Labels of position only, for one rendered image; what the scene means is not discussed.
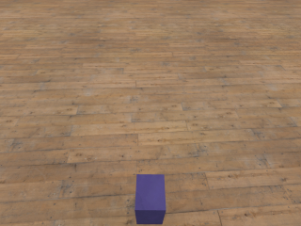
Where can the carton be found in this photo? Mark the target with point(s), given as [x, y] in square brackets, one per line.
[150, 199]

